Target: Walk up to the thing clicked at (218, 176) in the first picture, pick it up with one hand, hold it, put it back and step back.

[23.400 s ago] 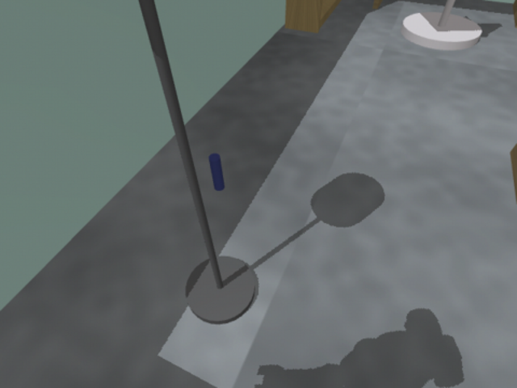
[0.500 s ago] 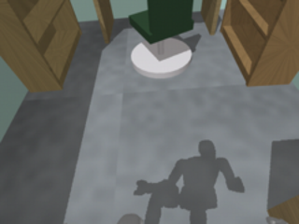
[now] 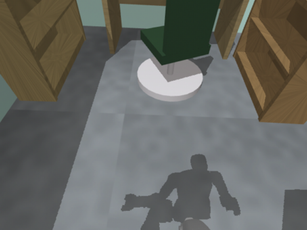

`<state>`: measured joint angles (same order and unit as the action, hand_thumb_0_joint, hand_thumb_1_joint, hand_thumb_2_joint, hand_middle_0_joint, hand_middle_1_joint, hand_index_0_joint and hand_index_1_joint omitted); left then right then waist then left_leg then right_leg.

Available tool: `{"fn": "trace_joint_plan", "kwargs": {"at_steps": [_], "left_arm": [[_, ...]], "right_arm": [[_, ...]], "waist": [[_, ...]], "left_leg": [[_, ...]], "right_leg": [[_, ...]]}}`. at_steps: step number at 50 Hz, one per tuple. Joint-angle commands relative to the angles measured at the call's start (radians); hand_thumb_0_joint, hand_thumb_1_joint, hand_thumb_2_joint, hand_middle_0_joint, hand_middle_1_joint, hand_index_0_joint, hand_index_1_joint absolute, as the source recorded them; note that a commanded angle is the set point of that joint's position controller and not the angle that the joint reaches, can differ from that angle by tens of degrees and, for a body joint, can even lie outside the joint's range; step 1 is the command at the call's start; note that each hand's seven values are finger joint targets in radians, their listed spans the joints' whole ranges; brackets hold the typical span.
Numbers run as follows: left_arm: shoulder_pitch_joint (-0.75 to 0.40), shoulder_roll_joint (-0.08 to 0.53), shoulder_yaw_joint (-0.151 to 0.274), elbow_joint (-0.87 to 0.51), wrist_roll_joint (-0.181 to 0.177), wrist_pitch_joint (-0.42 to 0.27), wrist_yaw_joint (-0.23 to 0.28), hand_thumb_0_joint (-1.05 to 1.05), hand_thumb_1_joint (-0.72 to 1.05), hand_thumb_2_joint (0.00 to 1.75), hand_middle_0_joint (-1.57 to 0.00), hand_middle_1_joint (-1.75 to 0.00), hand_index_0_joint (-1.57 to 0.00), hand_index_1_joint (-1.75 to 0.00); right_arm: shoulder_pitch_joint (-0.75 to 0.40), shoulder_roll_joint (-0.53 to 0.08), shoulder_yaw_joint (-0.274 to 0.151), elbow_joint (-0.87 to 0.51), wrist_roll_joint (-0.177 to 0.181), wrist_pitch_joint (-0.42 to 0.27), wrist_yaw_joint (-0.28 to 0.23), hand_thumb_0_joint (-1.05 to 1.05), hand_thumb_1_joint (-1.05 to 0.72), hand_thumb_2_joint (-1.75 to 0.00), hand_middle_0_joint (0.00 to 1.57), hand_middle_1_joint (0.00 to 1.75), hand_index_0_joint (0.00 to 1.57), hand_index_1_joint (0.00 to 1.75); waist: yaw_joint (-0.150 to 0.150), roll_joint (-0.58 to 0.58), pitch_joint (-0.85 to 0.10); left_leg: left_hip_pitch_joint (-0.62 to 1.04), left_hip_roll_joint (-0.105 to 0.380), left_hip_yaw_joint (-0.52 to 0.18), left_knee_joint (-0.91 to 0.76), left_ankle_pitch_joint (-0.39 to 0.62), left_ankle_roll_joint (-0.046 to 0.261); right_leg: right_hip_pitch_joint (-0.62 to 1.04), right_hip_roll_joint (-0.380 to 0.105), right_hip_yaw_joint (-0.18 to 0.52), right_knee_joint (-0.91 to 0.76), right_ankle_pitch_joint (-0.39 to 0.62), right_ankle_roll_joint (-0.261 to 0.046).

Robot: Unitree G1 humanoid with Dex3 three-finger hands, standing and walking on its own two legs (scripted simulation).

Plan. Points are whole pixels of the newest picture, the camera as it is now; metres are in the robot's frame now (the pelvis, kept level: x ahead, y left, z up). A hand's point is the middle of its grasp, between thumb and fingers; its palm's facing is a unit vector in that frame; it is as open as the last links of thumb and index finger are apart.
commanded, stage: walk up
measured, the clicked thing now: out of the picture -0.78 +0.84 -0.67
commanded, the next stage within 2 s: none
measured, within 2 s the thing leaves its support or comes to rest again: neither
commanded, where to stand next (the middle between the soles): +0.31 -0.02 m, yaw +133 degrees
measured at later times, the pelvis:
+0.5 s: pelvis +0.20 -0.08 +0.00, yaw +18 degrees
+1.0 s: pelvis +0.33 -0.13 -0.03, yaw +44 degrees
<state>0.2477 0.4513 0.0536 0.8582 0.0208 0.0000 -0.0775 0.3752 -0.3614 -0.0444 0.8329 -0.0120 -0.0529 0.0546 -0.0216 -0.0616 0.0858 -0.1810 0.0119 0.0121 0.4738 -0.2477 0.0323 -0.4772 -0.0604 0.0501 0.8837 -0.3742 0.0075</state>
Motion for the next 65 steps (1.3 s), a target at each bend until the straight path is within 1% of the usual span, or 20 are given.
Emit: {"fn": "trace_joint_plan", "kwargs": {"at_steps": [1,5,7,9,11,14,16,24,29,30,31,33,37,44,46,48,50,54,59,65], "left_arm": [[-0.083,0.143,0.043,-0.142,0.005,-0.018,-0.011,0.00,0.90,0.90,-0.20,-0.30,-0.20,-0.30],[-0.098,0.135,0.055,-0.142,0.002,-0.030,-0.012,0.00,0.90,0.90,-0.20,-0.30,-0.20,-0.30],[0.058,0.169,0.074,-0.098,0.004,-0.043,0.006,0.00,0.90,0.90,-0.20,-0.30,-0.20,-0.30],[0.159,0.314,0.109,-0.091,0.029,-0.057,0.031,0.00,0.90,0.90,-0.20,-0.30,-0.20,-0.30],[-0.004,0.315,0.099,-0.124,0.019,-0.045,0.034,0.00,0.90,0.90,-0.20,-0.30,-0.20,-0.30],[-0.095,0.161,0.058,-0.130,-0.006,-0.054,0.032,0.00,0.90,0.90,-0.20,-0.30,-0.20,-0.30],[-0.092,0.159,0.054,-0.132,-0.008,-0.058,0.035,0.00,0.90,0.90,-0.20,-0.30,-0.20,-0.30],[-0.045,0.170,0.069,-0.169,0.009,-0.036,0.026,0.00,0.90,0.90,-0.20,-0.30,-0.20,-0.30],[-0.063,0.163,0.057,-0.197,-0.018,-0.004,0.043,0.00,0.90,0.90,-0.20,-0.30,-0.20,-0.30],[-0.021,0.127,0.042,-0.205,-0.027,-0.001,0.047,0.00,0.90,0.90,-0.20,-0.30,-0.20,-0.30],[0.036,0.063,0.036,-0.216,-0.028,0.005,0.046,0.00,0.90,0.90,-0.20,-0.30,-0.20,-0.30],[0.052,0.131,0.040,-0.221,-0.027,0.025,0.061,0.00,0.90,0.90,-0.20,-0.30,-0.20,-0.30],[-0.040,0.137,0.046,-0.199,-0.023,0.036,0.052,0.00,0.90,0.90,-0.20,-0.30,-0.20,-0.30],[0.019,0.110,0.051,-0.145,-0.054,0.023,0.104,0.00,0.90,0.90,-0.20,-0.30,-0.20,-0.30],[0.094,0.128,0.065,-0.115,-0.045,0.013,0.112,0.00,0.90,0.90,-0.20,-0.30,-0.20,-0.30],[0.028,0.276,0.101,-0.147,-0.004,0.004,0.122,0.00,0.90,0.90,-0.20,-0.30,-0.20,-0.30],[-0.208,0.295,0.110,-0.214,0.008,0.006,0.122,0.00,0.90,0.90,-0.20,-0.30,-0.20,-0.30],[-0.211,0.209,0.099,-0.166,0.008,-0.017,0.134,0.00,0.90,0.90,-0.20,-0.30,-0.20,-0.30],[-0.019,0.237,0.116,-0.135,0.004,-0.029,0.120,0.00,0.90,0.90,-0.20,-0.30,-0.20,-0.30],[-0.096,0.319,0.141,-0.164,0.026,-0.034,0.096,0.00,0.90,0.90,-0.20,-0.30,-0.20,-0.30]], "right_arm": [[-0.079,-0.340,-0.104,-0.084,0.002,-0.004,-0.026,0.00,-0.90,-0.90,0.20,0.30,0.20,0.30],[-0.086,-0.313,-0.089,-0.072,-0.007,-0.002,-0.029,0.00,-0.90,-0.90,0.20,0.30,0.20,0.30],[-0.122,-0.261,-0.067,-0.078,-0.001,0.004,-0.035,0.00,-0.90,-0.90,0.20,0.30,0.20,0.30],[-0.066,-0.119,-0.019,-0.098,0.007,0.008,-0.042,0.00,-0.90,-0.90,0.20,0.30,0.20,0.30],[-0.031,-0.251,-0.047,-0.058,-0.011,0.021,-0.051,0.00,-0.90,-0.90,0.20,0.30,0.20,0.30],[0.006,-0.253,-0.052,0.020,0.008,0.020,-0.017,0.00,-0.90,-0.90,0.20,0.30,0.20,0.30],[0.017,-0.227,-0.043,0.009,0.007,0.030,0.001,0.00,-0.90,-0.90,0.20,0.30,0.20,0.30],[-0.206,-0.212,-0.044,-0.098,-0.004,0.034,0.020,0.00,-0.90,-0.90,0.20,0.30,0.20,0.30],[0.025,-0.208,-0.062,-0.054,-0.007,0.044,-0.024,0.00,-0.90,-0.90,0.20,0.30,0.20,0.30],[0.086,-0.248,-0.080,-0.052,-0.008,0.045,-0.044,0.00,-0.90,-0.90,0.20,0.30,0.20,0.30],[0.077,-0.320,-0.100,-0.087,-0.011,0.045,-0.063,0.00,-0.90,-0.90,0.20,0.30,0.20,0.30],[-0.001,-0.347,-0.110,-0.152,0.009,0.053,-0.085,0.00,-0.90,-0.90,0.20,0.30,0.20,0.30],[-0.132,-0.256,-0.071,-0.193,0.007,0.062,-0.093,0.00,-0.90,-0.90,0.20,0.30,0.20,0.30],[-0.202,-0.239,-0.091,-0.269,-0.041,0.087,-0.034,0.00,-0.90,-0.90,0.20,0.30,0.20,0.30],[-0.265,-0.223,-0.093,-0.307,-0.031,0.098,-0.025,0.00,-0.90,-0.90,0.20,0.30,0.20,0.30],[-0.189,-0.115,-0.062,-0.320,-0.020,0.104,-0.026,0.00,-0.90,-0.90,0.20,0.30,0.20,0.30],[-0.075,-0.247,-0.108,-0.254,-0.035,0.129,-0.026,0.00,-0.90,-0.90,0.20,0.30,0.20,0.30],[-0.066,-0.229,-0.107,-0.208,-0.035,0.122,0.032,0.00,-0.90,-0.90,0.20,0.30,0.20,0.30],[-0.159,-0.220,-0.090,-0.222,-0.044,0.128,0.053,0.00,-0.90,-0.90,0.20,0.30,0.20,0.30],[-0.117,-0.248,-0.099,-0.175,-0.028,0.119,0.060,0.00,-0.90,-0.90,0.20,0.30,0.20,0.30]], "waist": [[0.023,0.249,-0.023],[0.048,0.207,-0.032],[0.147,0.114,-0.107],[0.184,-0.313,-0.178],[0.130,-0.201,-0.101],[0.039,-0.123,-0.024],[0.024,-0.148,-0.032],[0.082,-0.055,0.035],[-0.033,0.050,-0.161],[-0.076,0.165,-0.220],[-0.055,0.368,-0.275],[-0.018,0.262,-0.297],[0.034,0.128,-0.130],[0.034,0.262,-0.158],[0.091,0.177,-0.231],[0.079,-0.258,-0.217],[-0.007,-0.188,-0.103],[-0.022,-0.137,-0.093],[0.090,-0.114,-0.172],[0.061,-0.181,-0.157]], "left_leg": [[0.029,0.211,-0.323,-0.270,-0.184,0.207],[-0.086,0.174,-0.307,-0.196,-0.060,0.148],[-0.202,0.095,-0.245,0.013,-0.011,0.088],[-0.527,-0.100,-0.057,0.548,-0.340,0.025],[-0.529,-0.001,-0.070,0.642,-0.212,0.014],[-0.389,0.050,-0.088,0.562,-0.022,0.005],[-0.384,0.047,-0.029,0.548,0.049,-0.013],[-0.361,0.081,0.052,0.242,0.108,-0.036],[0.059,-0.079,0.173,0.036,0.202,0.034],[0.243,-0.050,0.091,-0.047,0.290,0.088],[0.451,0.181,-0.284,-0.008,0.599,0.203],[0.401,0.443,-0.745,-0.111,0.461,0.382],[0.033,0.179,-0.319,-0.127,0.376,0.164],[-0.144,0.037,-0.270,0.035,0.661,0.162],[-0.251,-0.018,-0.292,0.138,0.410,0.105],[-0.479,-0.164,-0.175,0.433,-0.291,-0.014],[-0.361,-0.032,-0.133,0.683,-0.245,-0.052],[-0.370,-0.011,-0.121,0.722,-0.062,-0.058],[-0.465,0.040,-0.062,0.522,-0.136,-0.063],[-0.237,0.064,0.032,0.313,-0.225,-0.037]], "right_leg": [[-0.055,0.013,-0.031,-0.136,0.057,0.032],[0.180,0.027,-0.010,-0.324,0.110,0.008],[0.467,0.027,-0.007,-0.468,0.183,-0.028],[0.673,-0.359,0.484,-0.701,-0.235,-0.097],[0.500,-0.411,0.576,-0.795,-0.397,-0.147],[0.399,-0.181,0.153,-0.725,-0.007,-0.054],[0.415,-0.157,0.023,-0.664,0.282,-0.091],[0.416,-0.192,-0.149,-0.623,0.438,-0.112],[0.385,-0.125,-0.263,-0.141,0.826,-0.044],[0.256,-0.066,-0.284,0.110,0.618,0.008],[-0.034,0.077,-0.258,0.324,-0.094,0.066],[-0.185,0.052,0.017,0.552,-0.254,0.044],[-0.025,-0.006,0.025,0.296,-0.095,0.018],[0.201,0.075,-0.081,-0.137,0.031,0.010],[0.384,0.071,-0.097,-0.337,0.239,-0.001],[0.410,-0.322,0.286,-0.546,0.233,-0.121],[0.077,-0.501,0.418,-0.657,-0.061,-0.270],[0.159,-0.247,0.052,-0.555,0.061,-0.126],[0.523,-0.296,-0.025,-0.484,0.239,-0.166],[0.302,-0.377,-0.117,-0.548,-0.123,-0.172]]}}
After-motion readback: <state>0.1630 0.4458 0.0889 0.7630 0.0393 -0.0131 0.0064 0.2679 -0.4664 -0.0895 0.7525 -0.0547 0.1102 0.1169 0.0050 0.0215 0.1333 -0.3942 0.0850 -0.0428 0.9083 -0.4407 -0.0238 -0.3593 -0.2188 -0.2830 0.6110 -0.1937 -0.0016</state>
